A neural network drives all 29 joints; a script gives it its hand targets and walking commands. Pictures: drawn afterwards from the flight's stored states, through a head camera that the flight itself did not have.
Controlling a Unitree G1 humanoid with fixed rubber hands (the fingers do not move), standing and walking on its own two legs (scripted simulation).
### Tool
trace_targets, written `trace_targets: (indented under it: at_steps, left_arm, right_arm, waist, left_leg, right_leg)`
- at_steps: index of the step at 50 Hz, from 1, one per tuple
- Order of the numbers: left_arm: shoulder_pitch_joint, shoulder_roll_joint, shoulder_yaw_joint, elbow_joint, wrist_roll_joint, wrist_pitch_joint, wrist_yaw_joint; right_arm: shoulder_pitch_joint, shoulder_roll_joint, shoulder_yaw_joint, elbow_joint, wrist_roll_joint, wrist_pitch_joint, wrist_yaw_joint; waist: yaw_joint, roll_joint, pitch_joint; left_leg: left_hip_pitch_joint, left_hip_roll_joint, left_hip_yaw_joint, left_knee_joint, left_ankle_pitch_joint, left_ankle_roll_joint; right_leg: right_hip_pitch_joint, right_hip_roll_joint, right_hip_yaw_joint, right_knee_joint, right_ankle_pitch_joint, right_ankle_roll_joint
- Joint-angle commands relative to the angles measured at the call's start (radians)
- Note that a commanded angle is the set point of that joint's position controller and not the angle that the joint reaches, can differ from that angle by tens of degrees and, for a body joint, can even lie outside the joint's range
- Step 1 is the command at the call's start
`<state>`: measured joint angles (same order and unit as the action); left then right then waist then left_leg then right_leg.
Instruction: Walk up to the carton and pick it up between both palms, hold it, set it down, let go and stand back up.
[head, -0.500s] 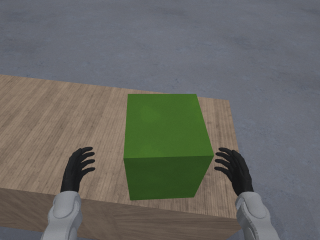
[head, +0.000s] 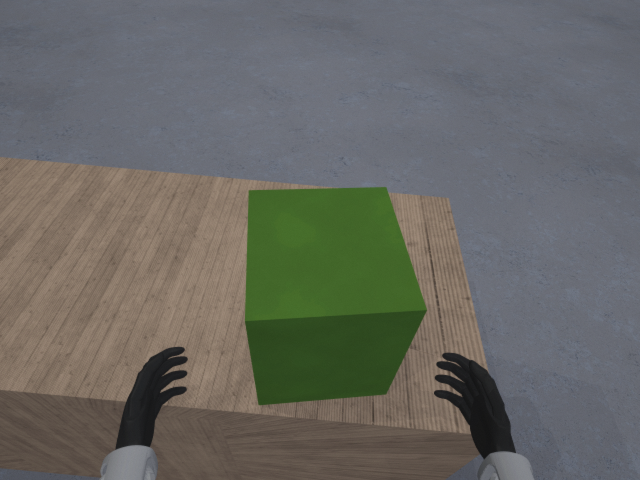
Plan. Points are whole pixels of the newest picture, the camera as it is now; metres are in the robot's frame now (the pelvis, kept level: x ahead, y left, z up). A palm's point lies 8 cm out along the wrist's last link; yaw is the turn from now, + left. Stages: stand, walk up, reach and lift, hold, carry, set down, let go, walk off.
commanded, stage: set down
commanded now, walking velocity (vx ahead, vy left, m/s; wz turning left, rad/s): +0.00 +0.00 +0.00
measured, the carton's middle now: (321, 298) +0.37 +0.03 -0.02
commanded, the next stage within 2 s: let go in 1.26 s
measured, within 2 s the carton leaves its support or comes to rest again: neither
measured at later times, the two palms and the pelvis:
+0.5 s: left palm (145, 440) +0.16 +0.22 -0.05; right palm (487, 446) +0.19 -0.19 -0.04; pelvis +0.01 +0.01 +0.00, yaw -1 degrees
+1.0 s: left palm (136, 446) +0.15 +0.24 -0.06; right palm (492, 464) +0.18 -0.20 -0.06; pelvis +0.01 +0.01 +0.00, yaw +0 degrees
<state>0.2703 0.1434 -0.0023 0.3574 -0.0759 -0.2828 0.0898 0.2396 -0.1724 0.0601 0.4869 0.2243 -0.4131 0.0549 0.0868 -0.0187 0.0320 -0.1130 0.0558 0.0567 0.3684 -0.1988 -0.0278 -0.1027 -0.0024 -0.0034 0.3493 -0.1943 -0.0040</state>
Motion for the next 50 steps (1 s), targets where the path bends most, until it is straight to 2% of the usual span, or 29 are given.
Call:
trace_targets:
  at_steps: [1, 2, 4, 5, 6, 7, 9, 10, 11, 13, 15, 16, 17, 19, 22, 25, 30, 31, 32, 34, 35, 38, 40, 41, 42, 45, 46, 47, 50]
  left_arm:
    - [-0.052, 0.036, 0.009, -0.063, 0.000, -0.054, -0.001]
    - [-0.069, 0.020, 0.003, -0.123, 0.002, -0.080, 0.019]
    - [-0.043, 0.041, 0.015, -0.017, 0.014, -0.073, 0.004]
    - [-0.042, 0.018, 0.008, -0.058, 0.007, -0.091, 0.017]
    - [-0.038, 0.013, -0.005, -0.041, 0.004, -0.090, 0.016]
    - [-0.018, 0.030, 0.018, -0.039, 0.021, -0.102, 0.017]
    - [-0.008, 0.028, 0.014, 0.057, 0.024, -0.082, -0.008]
    - [-0.047, 0.032, 0.025, 0.058, 0.029, -0.081, -0.012]
    - [-0.028, 0.018, 0.031, -0.023, 0.025, -0.099, 0.002]
    - [-0.020, 0.016, 0.020, -0.094, 0.023, -0.115, 0.024]
    - [-0.035, 0.012, 0.016, 0.043, 0.038, -0.079, 0.000]
    - [-0.032, 0.020, 0.020, 0.068, 0.031, -0.066, -0.006]
    - [-0.006, 0.038, 0.038, -0.024, 0.037, -0.085, 0.002]
    - [-0.026, 0.006, 0.008, 0.003, 0.035, -0.062, 0.000]
    - [-0.038, 0.016, 0.021, 0.055, 0.045, -0.027, -0.017]
    - [-0.021, 0.045, 0.040, -0.039, 0.042, -0.024, -0.006]
    - [-0.037, 0.063, 0.044, 0.124, 0.055, 0.086, -0.055]
    - [-0.074, 0.086, 0.061, 0.059, 0.054, 0.081, -0.049]
    - [-0.068, 0.080, 0.068, -0.180, 0.034, 0.037, -0.016]
    - [-0.005, 0.048, 0.027, -0.009, 0.046, 0.086, -0.033]
    - [0.025, 0.049, 0.021, 0.058, 0.053, 0.127, -0.054]
    - [0.011, 0.071, 0.055, -0.053, 0.058, 0.137, -0.045]
    - [-0.028, 0.083, 0.049, 0.005, 0.067, 0.188, -0.062]
    - [-0.013, 0.080, 0.052, -0.055, 0.061, 0.173, -0.057]
    - [-0.011, 0.090, 0.053, -0.045, 0.060, 0.182, -0.060]
    - [-0.018, 0.075, 0.046, -0.015, 0.071, 0.231, -0.067]
    - [-0.015, 0.081, 0.045, -0.048, 0.077, 0.231, -0.060]
    - [-0.022, 0.086, 0.048, -0.054, 0.061, 0.228, -0.058]
    - [-0.051, 0.111, 0.059, -0.025, 0.078, 0.256, -0.069]
  right_arm:
    - [-0.057, -0.091, -0.022, -0.069, 0.006, -0.060, 0.010]
    - [-0.084, -0.119, -0.040, -0.065, 0.023, -0.073, 0.028]
    - [-0.048, -0.087, -0.005, -0.002, 0.011, -0.071, 0.020]
    - [-0.066, -0.108, -0.013, 0.008, 0.029, -0.087, 0.031]
    - [-0.059, -0.123, -0.032, -0.013, 0.020, -0.099, 0.028]
    - [-0.050, -0.106, -0.018, -0.018, 0.021, -0.109, 0.030]
    - [-0.043, -0.109, 0.000, 0.048, 0.014, -0.110, 0.023]
    - [-0.053, -0.093, 0.013, 0.059, 0.003, -0.110, 0.014]
    - [-0.063, -0.113, -0.010, 0.027, 0.018, -0.128, 0.026]
    - [-0.070, -0.138, -0.026, 0.024, 0.042, -0.139, 0.043]
    - [-0.056, -0.107, 0.007, 0.097, -0.001, -0.114, 0.024]
    - [-0.057, -0.102, 0.007, 0.089, 0.003, -0.105, 0.021]
    - [-0.041, -0.107, -0.006, 0.030, 0.009, -0.124, 0.022]
    - [-0.069, -0.135, -0.026, 0.075, -0.006, -0.113, 0.022]
    - [-0.054, -0.106, -0.004, 0.119, -0.042, -0.076, 0.007]
    - [-0.048, -0.120, -0.028, 0.065, -0.027, -0.084, 0.009]
    - [-0.051, -0.066, 0.002, 0.122, -0.106, -0.004, -0.030]
    - [-0.068, -0.071, -0.020, 0.107, -0.110, -0.002, -0.032]
    - [-0.066, -0.098, -0.048, -0.056, -0.068, -0.042, -0.014]
    - [-0.031, -0.085, -0.027, 0.070, -0.089, -0.002, -0.015]
    - [-0.012, -0.076, 0.004, 0.084, -0.090, 0.024, -0.019]
    - [-0.015, -0.093, -0.034, 0.050, -0.099, 0.025, -0.023]
    - [-0.016, -0.084, -0.043, 0.081, -0.140, 0.046, -0.039]
    - [-0.013, -0.079, -0.039, 0.039, -0.126, 0.035, -0.032]
    - [-0.001, -0.093, -0.049, 0.046, -0.135, 0.037, -0.037]
    - [-0.030, -0.098, -0.056, 0.077, -0.150, 0.075, -0.037]
    - [-0.020, -0.090, -0.048, 0.060, -0.150, 0.075, -0.031]
    - [-0.021, -0.101, -0.062, 0.039, -0.153, 0.074, -0.034]
    - [-0.036, -0.091, -0.070, 0.087, -0.181, 0.101, -0.040]
  waist:
    - [-0.016, 0.008, -0.028]
    - [-0.001, 0.029, -0.064]
    - [-0.007, 0.006, -0.029]
    - [-0.001, 0.036, -0.044]
    - [-0.016, 0.007, -0.045]
    - [0.008, 0.007, -0.066]
    - [0.011, 0.011, -0.038]
    - [-0.021, -0.020, -0.037]
    - [0.016, 0.032, -0.062]
    - [0.024, 0.052, -0.076]
    - [-0.015, 0.022, -0.012]
    - [-0.001, 0.009, -0.008]
    - [0.025, 0.028, -0.055]
    - [-0.017, 0.041, -0.028]
    - [-0.021, 0.006, 0.015]
    - [0.007, 0.027, -0.063]
    - [-0.034, -0.021, 0.052]
    - [0.007, 0.001, 0.045]
    - [0.032, 0.024, -0.097]
    - [-0.025, 0.052, 0.006]
    - [-0.023, 0.024, 0.046]
    - [-0.008, 0.015, -0.008]
    - [-0.022, 0.010, 0.018]
    - [-0.004, 0.024, 0.001]
    - [-0.030, 0.025, -0.012]
    - [-0.033, 0.049, 0.032]
    - [-0.014, 0.063, 0.012]
    - [-0.015, 0.009, 0.005]
    - [-0.028, 0.028, 0.024]
  left_leg:
    - [0.023, -0.057, -0.001, -0.026, 0.181, -0.002]
    - [0.034, -0.047, -0.012, -0.029, 0.197, -0.009]
    - [0.016, -0.060, 0.009, -0.026, 0.163, 0.001]
    - [0.023, -0.049, -0.002, -0.027, 0.172, -0.012]
    - [0.028, -0.052, -0.007, -0.019, 0.183, -0.015]
    - [0.030, -0.057, 0.000, -0.016, 0.208, -0.006]
    - [0.020, -0.062, 0.006, -0.011, 0.198, -0.008]
    - [0.028, -0.064, 0.011, -0.017, 0.207, -0.007]
    - [0.044, -0.059, 0.009, -0.018, 0.234, -0.017]
    - [0.050, -0.053, 0.001, -0.019, 0.232, -0.022]
    - [0.045, -0.059, 0.017, -0.022, 0.201, -0.018]
    - [0.048, -0.064, 0.021, -0.022, 0.190, -0.011]
    - [0.057, -0.064, 0.019, -0.018, 0.216, -0.016]
    - [0.063, -0.062, 0.010, -0.021, 0.225, -0.028]
    - [0.072, -0.066, 0.020, -0.039, 0.182, -0.019]
    - [0.091, -0.068, 0.015, -0.020, 0.262, -0.024]
    - [0.100, -0.078, 0.036, -0.050, 0.151, -0.005]
    - [0.083, -0.077, 0.042, -0.057, 0.143, -0.006]
    - [0.116, -0.063, 0.020, -0.039, 0.236, -0.020]
    - [0.123, -0.074, 0.022, -0.032, 0.271, -0.027]
    - [0.117, -0.079, 0.029, -0.041, 0.227, -0.018]
    - [0.137, -0.070, 0.014, -0.034, 0.279, -0.020]
    - [0.152, -0.080, 0.019, -0.032, 0.272, -0.021]
    - [0.158, -0.074, 0.024, -0.039, 0.315, -0.025]
    - [0.150, -0.080, 0.020, -0.020, 0.318, -0.023]
    - [0.128, -0.073, 0.020, -0.038, 0.277, -0.027]
    - [0.133, -0.071, 0.027, -0.038, 0.283, -0.030]
    - [0.122, -0.070, 0.024, -0.030, 0.292, -0.022]
    - [0.132, -0.077, 0.032, -0.047, 0.229, -0.015]
  right_leg:
    - [-0.057, 0.023, 0.051, -0.082, -0.029, -0.060]
    - [-0.068, 0.034, 0.038, -0.070, -0.038, -0.068]
    - [-0.062, 0.021, 0.053, -0.075, -0.039, -0.052]
    - [-0.070, 0.033, 0.036, -0.067, -0.054, -0.065]
    - [-0.071, 0.036, 0.036, -0.063, -0.028, -0.058]
    - [-0.047, 0.031, 0.043, -0.066, 0.001, -0.060]
    - [-0.055, 0.026, 0.056, -0.073, 0.007, -0.062]
    - [-0.045, 0.026, 0.054, -0.072, 0.022, -0.056]
    - [-0.046, 0.036, 0.049, -0.060, 0.022, -0.061]
    - [-0.074, 0.043, 0.033, -0.058, -0.008, -0.066]
    - [-0.061, 0.035, 0.043, -0.073, 0.001, -0.053]
    - [-0.074, 0.033, 0.045, -0.076, -0.006, -0.050]
    - [-0.049, 0.030, 0.046, -0.068, 0.007, -0.061]
    - [-0.053, 0.039, 0.045, -0.075, 0.020, -0.058]
    - [-0.060, 0.029, 0.039, -0.089, -0.009, -0.049]
    - [-0.036, 0.035, 0.035, -0.071, 0.050, -0.054]
    - [-0.047, 0.021, 0.038, -0.114, -0.005, -0.037]
    - [-0.048, 0.014, 0.045, -0.103, -0.028, -0.038]
    - [-0.022, 0.034, 0.014, -0.074, 0.034, -0.047]
    - [-0.026, 0.038, 0.036, -0.099, 0.067, -0.055]
    - [-0.028, 0.037, 0.024, -0.112, 0.044, -0.050]
    - [-0.022, 0.041, 0.004, -0.093, 0.085, -0.041]
    - [-0.022, 0.033, 0.014, -0.099, 0.089, -0.040]
    - [-0.019, 0.043, -0.003, -0.095, 0.119, -0.042]
    - [-0.001, 0.034, 0.012, -0.087, 0.141, -0.035]
    - [-0.018, 0.039, 0.002, -0.092, 0.076, -0.042]
    - [-0.015, 0.042, 0.002, -0.099, 0.066, -0.050]
    - [-0.021, 0.045, -0.005, -0.089, 0.080, -0.044]
    - [-0.034, 0.038, -0.009, -0.093, 0.030, -0.037]
